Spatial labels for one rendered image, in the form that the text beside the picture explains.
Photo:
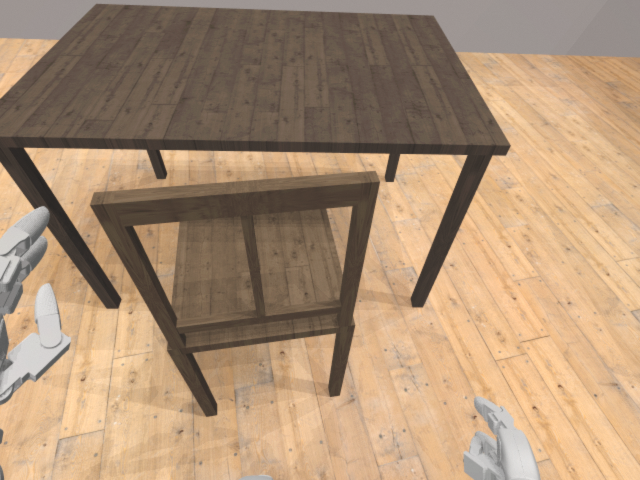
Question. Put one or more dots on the chair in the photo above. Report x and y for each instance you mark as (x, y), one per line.
(256, 262)

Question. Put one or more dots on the left robot hand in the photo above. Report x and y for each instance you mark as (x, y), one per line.
(21, 249)

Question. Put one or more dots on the table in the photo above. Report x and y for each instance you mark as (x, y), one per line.
(219, 79)

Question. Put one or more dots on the right robot hand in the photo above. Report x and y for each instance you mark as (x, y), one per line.
(510, 457)

